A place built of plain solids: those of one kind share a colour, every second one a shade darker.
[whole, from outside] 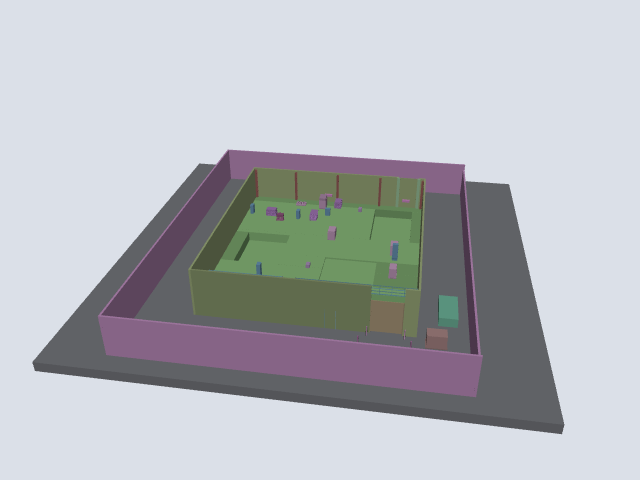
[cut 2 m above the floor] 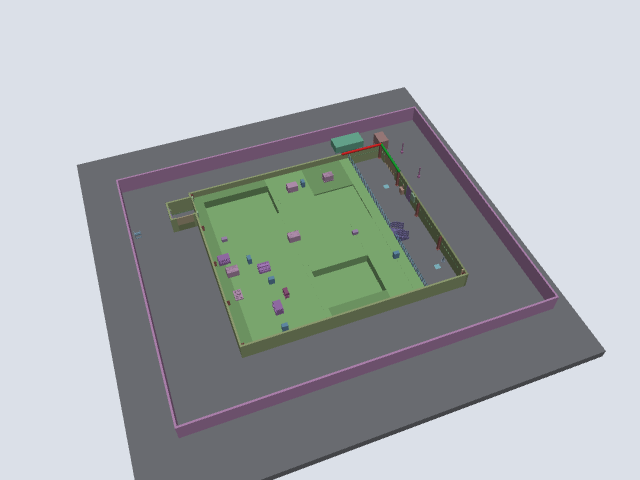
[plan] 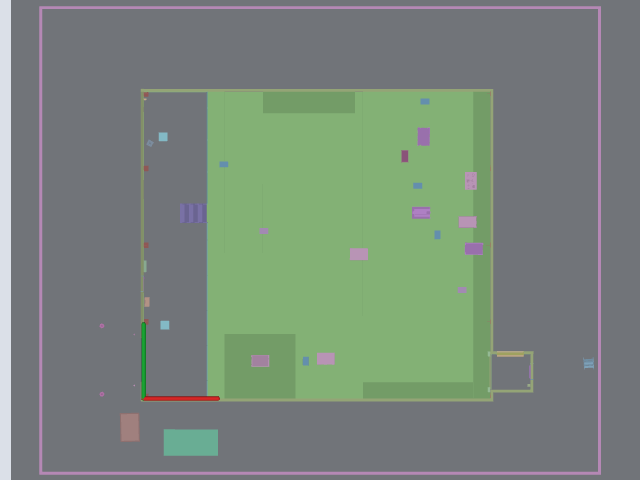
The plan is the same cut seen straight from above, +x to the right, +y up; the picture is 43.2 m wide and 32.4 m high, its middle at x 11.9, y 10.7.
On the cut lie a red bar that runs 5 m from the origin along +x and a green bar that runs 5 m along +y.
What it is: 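A works' hall with a walk round sunk beds; one tall room; a strip of floor behind the doors, a deck 1.21 m over it that fills the rest, and 3 sunk grounds in the deck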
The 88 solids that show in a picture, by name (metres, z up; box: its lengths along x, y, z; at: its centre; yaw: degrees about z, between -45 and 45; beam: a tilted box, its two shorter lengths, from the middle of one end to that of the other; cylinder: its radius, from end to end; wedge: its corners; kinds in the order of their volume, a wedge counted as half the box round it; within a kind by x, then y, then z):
{
 "raised_floor_bank_1": {"box": [1.2, 20.7, 1.26], "at": [4.85, 10.35, 0.58]},
 "raised_floor_bank_2": {"box": [0.02, 4.35, 1.26], "at": [5.45, 2.17, 0.58]},
 "raised_floor_bank_3": {"box": [0.02, 10.9, 1.26], "at": [5.45, 15.25, 0.58]},
 "raised_floor_bank_4": {"box": [2.6, 4.35, 1.26], "at": [6.75, 2.17, 0.58]},
 "raised_floor_bank_5": {"box": [2.6, 10.9, 1.26], "at": [6.75, 15.25, 0.58]},
 "raised_floor_bank_6": {"box": [4.8, 5.45, 1.09], "at": [7.85, 7.08, 0.49]},
 "raised_floor_bank_7": {"box": [2.2, 4.35, 1.26], "at": [9.15, 2.17, 0.58]},
 "raised_floor_bank_8": {"box": [2.2, 4.7, 1.26], "at": [9.15, 12.15, 0.58]},
 "raised_floor_bank_9": {"box": [2.2, 1.45, 1.26], "at": [9.15, 19.98, 0.58]},
 "raised_floor_bank_10": {"box": [0.02, 4.35, 1.26], "at": [10.25, 2.17, 0.58]},
 "raised_floor_bank_11": {"box": [0.02, 4.7, 1.26], "at": [10.25, 12.15, 0.58]},
 "raised_floor_bank_12": {"box": [6.2, 4.75, 0.2], "at": [11.15, 16.88, 0.05]},
 "raised_floor_bank_13": {"box": [4.0, 14.5, 1.26], "at": [12.25, 7.25, 0.58]},
 "raised_floor_bank_14": {"box": [4.0, 1.45, 1.26], "at": [12.25, 19.98, 0.58]},
 "raised_floor_bank_15": {"box": [0.55, 20.7, 1.26], "at": [14.53, 10.35, 0.58]},
 "raised_floor_bank_16": {"box": [7.45, 1.1, 1.26], "at": [18.52, 0.55, 0.58]},
 "raised_floor_bank_17": {"box": [7.45, 4.45, 0.26], "at": [18.52, 3.33, 0.08]},
 "raised_floor_bank_18": {"box": [7.45, 15.15, 1.26], "at": [18.52, 13.12, 0.58]},
 "raised_floor_bank_19": {"box": [1.15, 20.7, 1.26], "at": [22.82, 10.35, 0.58]},
 "yard_bound_1": {"box": [0.2, 31.63, 4.26], "at": [-6.95, 10.67, 2.08]},
 "yard_bound_2": {"box": [37.91, 0.2, 3.56], "at": [11.91, -5.05, 1.73]},
 "yard_bound_3": {"box": [37.91, 0.2, 4.26], "at": [11.91, 26.38, 2.08]},
 "yard_bound_4": {"box": [0.2, 31.63, 4.26], "at": [30.76, 10.67, 2.08]},
 "wall_1": {"box": [0.2, 1.31, 5.15], "at": [-0.1, 0.45, 2.52]},
 "wall_2": {"box": [0.2, 16.81, 5.15], "at": [-0.1, 12.5, 2.52]},
 "wall_3": {"box": [23.8, 0.2, 5.15], "at": [11.7, -0.1, 2.52]},
 "wall_4": {"box": [23.8, 0.2, 5.15], "at": [11.7, 20.8, 2.52]},
 "wall_5": {"box": [0.06, 2.52, 5.15], "at": [23.37, 1.8, 2.52]},
 "wall_6": {"box": [0.2, 0.8, 5.15], "at": [23.5, 0.2, 2.52]},
 "wall_7": {"box": [0.2, 17.9, 5.15], "at": [23.5, 11.95, 2.52]},
 "wall_8": {"box": [1.81, 0.2, 0.95], "at": [24.75, 3.1, 0.42]},
 "wall_9": {"box": [2.9, 0.2, 2.45], "at": [24.85, 0.5, 1.18]},
 "wall_10": {"box": [0.66, 0.2, 2.45], "at": [25.98, 3.1, 1.18]},
 "wall_11": {"box": [0.2, 2.8, 2.45], "at": [26.2, 1.8, 1.18]},
 "pallet_load_1": {"box": [1.08, 0.68, 1.11], "at": [7.87, 2.54, 1.71]},
 "pallet_load_2": {"box": [1.12, 0.73, 0.95], "at": [7.87, 2.54, 1.83]},
 "pallet_load_3": {"box": [1.09, 0.74, 1.19], "at": [12.29, 2.69, 1.75]},
 "pallet_load_4": {"box": [1.17, 0.79, 1.25], "at": [12.29, 2.69, 1.78]},
 "pallet_load_5": {"box": [0.015, 0.83, 0.88], "at": [13.91, 9.74, 1.75]},
 "pallet_load_6": {"box": [1.2, 0.016, 0.88], "at": [14.51, 10.15, 1.75]},
 "pallet_load_7": {"box": [1.21, 0.78, 1.17], "at": [14.53, 9.74, 1.74]},
 "pallet_load_8": {"box": [0.02, 0.83, 1.05], "at": [21.26, 11.91, 1.84]},
 "pallet_load_9": {"box": [1.14, 0.71, 1.42], "at": [21.86, 11.91, 1.87]},
 "pallet_load_10": {"box": [1.21, 0.78, 1.48], "at": [21.86, 11.91, 1.9]},
 "pallet_load_11": {"box": [1.2, 0.017, 1.05], "at": [21.87, 12.32, 1.84]},
 "pallet_load_12": {"box": [0.8, 1.2, 0.2], "at": [22.09, 14.69, 1.26]},
 "beyond_skip_1": {"box": [3.66, 1.78, 0.94], "at": [3.19, -2.97, 0.82], "yaw": -0.1},
 "beyond_oil_tank_1": {"box": [1.32, 1.96, 0.13], "at": [-0.93, -1.95, 0.01], "yaw": 1.2},
 "beyond_oil_tank_2": {"box": [1.17, 1.7, 1.35], "at": [-0.93, -1.95, 0.62], "yaw": 1.2},
 "beyond_oil_tank_3": {"box": [1.16, 1.8, 1.4], "at": [-0.93, -1.95, 0.64], "yaw": 1.2},
 "door_landing_1": {"box": [0.32, 1.32, 0.22], "at": [2.61, 12.5, 0.06]},
 "door_landing_2": {"box": [0.32, 1.32, 0.4], "at": [2.91, 12.5, 0.15]},
 "door_landing_3": {"box": [0.32, 1.32, 0.57], "at": [3.21, 12.5, 0.23]},
 "door_landing_4": {"box": [0.32, 1.32, 0.74], "at": [3.51, 12.5, 0.32]},
 "door_landing_5": {"box": [0.32, 1.32, 0.91], "at": [3.81, 12.5, 0.41]},
 "door_landing_6": {"box": [0.32, 1.32, 1.09], "at": [4.11, 12.5, 0.49]},
 "pallet_stack_1": {"box": [0.95, 0.2, 0.8], "at": [18.62, 12.55, 1.56]},
 "pallet_stack_2": {"box": [1.21, 0.62, 0.08], "at": [18.72, 12.63, 1.77]},
 "pallet_stack_3": {"box": [0.74, 1.13, 0.86], "at": [18.9, 17.69, 1.59]},
 "pallet_stack_4": {"box": [1.14, 0.73, 0.86], "at": [22.3, 10.1, 1.59]},
 "tote_stack_1": {"box": [0.6, 0.4, 1.62], "at": [5.41, 15.8, 2.02]},
 "tote_stack_2": {"box": [0.38, 0.58, 1.97], "at": [10.94, 2.52, 2.15]},
 "tote_stack_3": {"box": [0.6, 0.4, 1.08], "at": [18.5, 14.36, 1.75]},
 "tote_stack_4": {"box": [0.6, 0.4, 1.1], "at": [18.98, 20.05, 1.76]},
 "tote_stack_5": {"box": [0.4, 0.6, 0.88], "at": [19.83, 11.05, 1.65]},
 "roller_shutter_1": {"box": [0.06, 2.86, 3.43], "at": [-0.12, 2.6, 1.89]},
 "pier_1": {"box": [0.17, 0.34, 5.15], "at": [23.32, 0.6, 2.52]},
 "pier_2": {"box": [0.17, 0.34, 5.15], "at": [23.32, 3.0, 2.52]},
 "window_pane_1": {"box": [1.8, 0.1, 1.16], "at": [24.75, 3.15, 1.47]},
 "carton_1": {"box": [0.6, 0.4, 0.4], "at": [8.12, 11.3, 1.41]},
 "carton_2": {"box": [0.6, 0.4, 0.4], "at": [21.49, 7.32, 1.41]},
 "fire_extinguisher_1": {"box": [0.34, 0.64, 0.79], "at": [0.22, 6.52, 0.34]},
 "radiator_1": {"box": [1.8, 0.14, 0.6], "at": [24.75, 2.88, 0.41]},
 "deck_rail_1": {"box": [0.024, 11.9, 0.1], "at": [4.28, 5.95, 1.26]},
 "deck_rail_2": {"box": [0.05, 11.9, 0.05], "at": [4.28, 5.95, 1.59]},
 "deck_rail_3": {"box": [0.05, 11.9, 0.05], "at": [4.28, 5.95, 1.92]},
 "deck_rail_4": {"box": [0.05, 11.9, 0.05], "at": [4.28, 5.95, 2.23]},
 "deck_rail_5": {"box": [0.05, 7.6, 0.05], "at": [4.28, 16.9, 2.23]},
 "file_trolley_1": {"box": [0.43, 0.75, 0.37], "at": [17.63, 16.35, 1.88]},
 "door_leaf_1": {"box": [0.044, 1.0, 2.15], "at": [0.0, 7.75, 1.02]},
 "steel_column_1": {"box": [0.014, 0.26, 4.95], "at": [23.14, 0.14, 2.42]},
 "steel_column_2": {"box": [0.014, 0.26, 4.95], "at": [23.14, 5.17, 2.42]},
 "steel_column_3": {"box": [0.014, 0.26, 4.95], "at": [23.14, 10.35, 2.42]},
 "steel_column_4": {"box": [0.014, 0.26, 4.95], "at": [23.14, 15.53, 2.42]},
 "steel_column_5": {"box": [0.014, 0.26, 4.95], "at": [23.14, 20.56, 2.42]},
 "access_cover_1": {"box": [0.6, 0.6, 0.06], "at": [1.32, 17.66, -0.02]},
 "access_cover_2": {"box": [0.59, 0.59, 0.06], "at": [1.43, 4.96, -0.02]},
 "window_1": {"box": [1.86, 0.23, 0.024], "at": [24.75, 3.06, 0.89]}
}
